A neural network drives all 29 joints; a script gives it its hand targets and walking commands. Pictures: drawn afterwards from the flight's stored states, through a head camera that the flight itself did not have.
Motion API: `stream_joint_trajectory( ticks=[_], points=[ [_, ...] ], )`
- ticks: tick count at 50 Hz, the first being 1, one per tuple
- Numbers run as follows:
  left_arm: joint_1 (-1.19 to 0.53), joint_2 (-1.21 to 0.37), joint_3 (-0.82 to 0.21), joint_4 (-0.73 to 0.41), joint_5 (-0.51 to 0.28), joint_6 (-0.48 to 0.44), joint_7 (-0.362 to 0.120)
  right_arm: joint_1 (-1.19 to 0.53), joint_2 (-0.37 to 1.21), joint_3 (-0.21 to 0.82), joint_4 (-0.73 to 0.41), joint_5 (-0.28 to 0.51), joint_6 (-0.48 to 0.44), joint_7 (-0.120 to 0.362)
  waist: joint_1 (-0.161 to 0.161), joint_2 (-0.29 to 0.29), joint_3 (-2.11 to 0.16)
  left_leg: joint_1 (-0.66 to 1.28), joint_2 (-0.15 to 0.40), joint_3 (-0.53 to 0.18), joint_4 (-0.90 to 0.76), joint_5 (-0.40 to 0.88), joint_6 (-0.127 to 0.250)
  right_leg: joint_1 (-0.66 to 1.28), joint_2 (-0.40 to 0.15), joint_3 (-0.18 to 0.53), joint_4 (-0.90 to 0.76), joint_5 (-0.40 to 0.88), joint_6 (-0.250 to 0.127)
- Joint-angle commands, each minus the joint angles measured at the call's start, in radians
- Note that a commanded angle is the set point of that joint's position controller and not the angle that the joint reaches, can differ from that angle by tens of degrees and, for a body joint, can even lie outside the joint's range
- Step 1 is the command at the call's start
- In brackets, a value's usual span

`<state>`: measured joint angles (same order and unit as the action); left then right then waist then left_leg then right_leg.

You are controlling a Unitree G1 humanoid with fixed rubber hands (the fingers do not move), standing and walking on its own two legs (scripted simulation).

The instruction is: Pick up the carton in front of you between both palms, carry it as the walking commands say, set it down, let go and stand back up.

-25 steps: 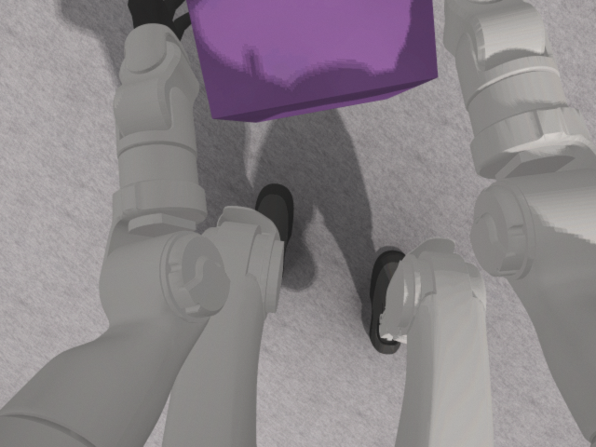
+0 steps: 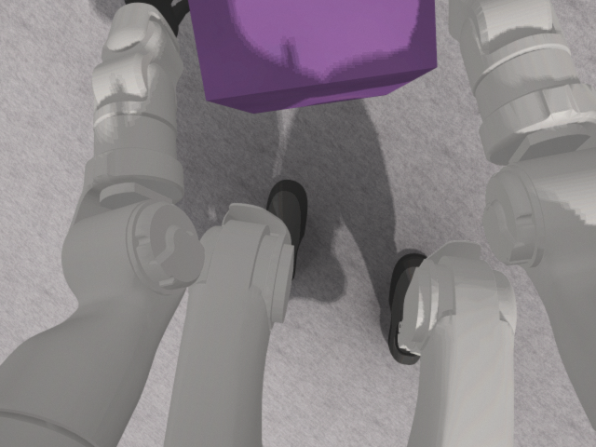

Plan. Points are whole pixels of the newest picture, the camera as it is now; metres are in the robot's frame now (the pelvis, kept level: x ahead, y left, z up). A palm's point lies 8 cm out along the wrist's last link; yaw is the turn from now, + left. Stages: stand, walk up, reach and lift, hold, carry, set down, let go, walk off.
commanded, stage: set down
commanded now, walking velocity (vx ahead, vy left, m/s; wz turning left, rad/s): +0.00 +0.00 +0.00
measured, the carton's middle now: (308, 8) +0.53 +0.12 -0.25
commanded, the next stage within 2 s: none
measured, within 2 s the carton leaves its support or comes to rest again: rests again in 0.74 s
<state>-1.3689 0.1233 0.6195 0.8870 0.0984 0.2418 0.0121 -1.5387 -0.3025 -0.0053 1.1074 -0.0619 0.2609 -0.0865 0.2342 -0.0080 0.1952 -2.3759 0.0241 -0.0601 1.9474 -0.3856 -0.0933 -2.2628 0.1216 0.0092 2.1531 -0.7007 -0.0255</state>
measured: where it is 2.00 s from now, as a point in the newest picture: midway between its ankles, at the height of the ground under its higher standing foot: (343, 289)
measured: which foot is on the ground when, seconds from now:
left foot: down 0.00-1.00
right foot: down 0.00-1.00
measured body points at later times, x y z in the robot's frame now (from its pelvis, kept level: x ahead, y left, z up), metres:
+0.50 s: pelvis -0.01 +0.00 -0.01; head +0.38 -0.01 +0.22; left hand +0.51 +0.28 -0.17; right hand +0.58 -0.03 -0.20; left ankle +0.15 +0.15 -0.36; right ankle +0.06 -0.10 -0.36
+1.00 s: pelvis -0.01 +0.01 -0.01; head +0.38 -0.01 +0.20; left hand +0.48 +0.30 -0.20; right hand +0.59 -0.07 -0.21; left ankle +0.15 +0.15 -0.36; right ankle +0.06 -0.10 -0.36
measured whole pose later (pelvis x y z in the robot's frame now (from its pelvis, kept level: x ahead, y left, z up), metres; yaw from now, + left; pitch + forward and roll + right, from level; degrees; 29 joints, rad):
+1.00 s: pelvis -0.01 +0.01 -0.01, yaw +0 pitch +40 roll +5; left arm -1.42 0.29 0.50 1.19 -0.12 0.02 0.08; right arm -1.65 -0.47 0.20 1.15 0.10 0.16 -0.02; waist 0.19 0.04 0.38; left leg -2.32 0.04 0.00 1.99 -0.38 -0.06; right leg -2.22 0.11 0.06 2.22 -0.70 0.01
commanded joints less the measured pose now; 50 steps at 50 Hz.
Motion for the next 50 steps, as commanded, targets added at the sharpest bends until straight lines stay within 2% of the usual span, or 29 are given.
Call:
stream_joint_trajectory(
  ticks=[1, 8, 16, 27, 32, 34, 36, 39, 41, 43, 45, 48, 50],
  points=[
    [-0.366, -0.789, -0.261, -0.021, -0.070, -0.009, -0.201, -0.482, 0.791, 0.172, -0.194, 0.086, -0.092, 0.213, 0.023, -0.272, -0.962, 0.668, -0.075, 0.138, 0.025, 0.334, 0.044, 0.389, 0.011, 0.023, -0.270, 0.414, 0.018],
    [-0.369, -0.750, -0.220, 0.028, -0.059, -0.024, -0.190, -0.498, 0.724, 0.160, -0.181, 0.073, -0.103, 0.215, 0.014, -0.269, -0.895, 0.668, -0.074, 0.122, 0.035, 0.304, 0.047, 0.326, -0.001, 0.021, -0.261, 0.349, 0.011],
    [-0.352, -0.673, -0.160, 0.095, -0.033, -0.030, -0.184, -0.447, 0.659, 0.117, -0.140, 0.011, -0.086, 0.220, -0.008, -0.256, -0.785, 0.614, -0.070, 0.107, 0.038, 0.239, 0.052, 0.271, -0.014, 0.033, -0.264, 0.297, 0.001],
    [-0.310, -0.570, -0.099, 0.139, -0.002, -0.039, -0.167, -0.344, 0.552, 0.039, -0.075, -0.073, -0.073, 0.219, -0.049, -0.211, -0.660, 0.551, -0.071, 0.093, 0.043, 0.199, 0.049, 0.239, -0.028, 0.050, -0.258, 0.300, -0.009],
    [-0.299, -0.525, -0.078, 0.145, -0.001, -0.052, -0.150, -0.334, 0.505, 0.029, -0.069, -0.101, -0.076, 0.213, -0.055, -0.208, -0.647, 0.554, -0.068, 0.096, 0.052, 0.189, 0.039, 0.271, -0.036, 0.059, -0.252, 0.320, -0.007],
    [-0.287, -0.492, -0.065, 0.150, -0.002, -0.065, -0.136, -0.344, 0.466, 0.037, -0.071, -0.102, -0.082, 0.204, -0.049, -0.208, -0.656, 0.567, -0.064, 0.101, 0.058, 0.196, 0.031, 0.299, -0.041, 0.064, -0.246, 0.338, -0.001],
    [-0.246, -0.392, -0.028, 0.164, -0.002, -0.087, -0.106, -0.350, 0.348, 0.038, -0.078, -0.096, -0.090, 0.180, -0.046, -0.203, -0.671, 0.589, -0.055, 0.109, 0.064, 0.207, 0.020, 0.330, -0.049, 0.068, -0.241, 0.355, 0.007],
    [-0.138, -0.098, 0.030, 0.178, -0.016, -0.146, -0.019, -0.344, 0.027, 0.031, -0.080, -0.070, -0.107, 0.109, -0.039, -0.199, -0.717, 0.636, -0.035, 0.123, 0.066, 0.242, 0.005, 0.381, -0.073, 0.074, -0.236, 0.377, 0.027],
    [-0.124, 0.108, 0.007, 0.175, -0.074, -0.189, 0.045, -0.373, -0.163, 0.051, -0.070, -0.018, -0.115, 0.055, -0.033, -0.213, -0.753, 0.639, -0.021, 0.131, 0.065, 0.265, 0.006, 0.402, -0.093, 0.079, -0.236, 0.382, 0.037],
    [-0.154, 0.164, -0.047, 0.210, -0.141, -0.215, 0.068, -0.408, -0.186, 0.101, -0.057, 0.042, -0.119, 0.041, -0.017, -0.247, -0.770, 0.621, -0.008, 0.132, 0.064, 0.280, 0.011, 0.412, -0.110, 0.089, -0.235, 0.381, 0.040],
    [-0.179, 0.176, -0.090, 0.225, -0.193, -0.230, 0.067, -0.443, -0.149, 0.157, -0.068, 0.104, -0.122, 0.050, 0.016, -0.271, -0.779, 0.600, 0.002, 0.127, 0.062, 0.294, 0.018, 0.413, -0.123, 0.101, -0.227, 0.378, 0.041],
    [-0.188, 0.198, -0.123, 0.199, -0.230, -0.248, 0.072, -0.495, -0.121, 0.232, -0.094, 0.186, -0.130, 0.066, 0.080, -0.276, -0.841, 0.642, 0.008, 0.121, 0.062, 0.352, 0.032, 0.418, -0.128, 0.105, -0.208, 0.387, 0.044],
    [-0.172, 0.209, -0.138, 0.182, -0.244, -0.249, 0.080, -0.501, -0.133, 0.262, -0.099, 0.213, -0.130, 0.070, 0.101, -0.274, -0.900, 0.696, 0.009, 0.117, 0.058, 0.393, 0.038, 0.430, -0.126, 0.096, -0.199, 0.391, 0.048]
  ],
)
